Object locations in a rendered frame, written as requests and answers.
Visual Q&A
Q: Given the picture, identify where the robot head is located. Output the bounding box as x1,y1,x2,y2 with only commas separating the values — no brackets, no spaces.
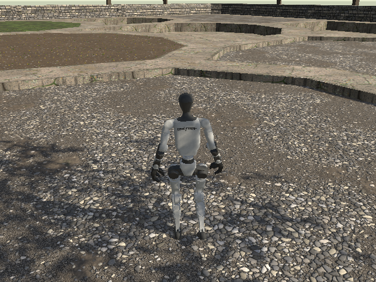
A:
177,93,197,122

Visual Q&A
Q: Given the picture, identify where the left robot upper arm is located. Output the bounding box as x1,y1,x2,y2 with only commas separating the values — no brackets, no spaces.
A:
159,119,174,152

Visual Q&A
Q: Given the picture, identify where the robot right hand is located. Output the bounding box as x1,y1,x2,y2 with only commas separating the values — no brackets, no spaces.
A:
210,162,223,174

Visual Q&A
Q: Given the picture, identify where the humanoid robot torso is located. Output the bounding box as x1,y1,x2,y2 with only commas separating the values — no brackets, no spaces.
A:
173,118,201,176

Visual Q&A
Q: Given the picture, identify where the right robot upper arm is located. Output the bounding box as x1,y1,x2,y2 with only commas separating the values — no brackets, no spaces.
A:
199,118,216,150

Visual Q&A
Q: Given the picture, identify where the robot left hand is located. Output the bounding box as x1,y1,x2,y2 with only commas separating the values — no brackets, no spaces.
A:
151,167,165,182

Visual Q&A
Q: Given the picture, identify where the robot right forearm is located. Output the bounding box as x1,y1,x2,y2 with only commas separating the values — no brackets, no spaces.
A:
210,141,221,164

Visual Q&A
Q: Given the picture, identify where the robot left forearm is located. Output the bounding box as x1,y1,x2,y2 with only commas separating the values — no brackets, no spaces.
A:
152,143,164,169

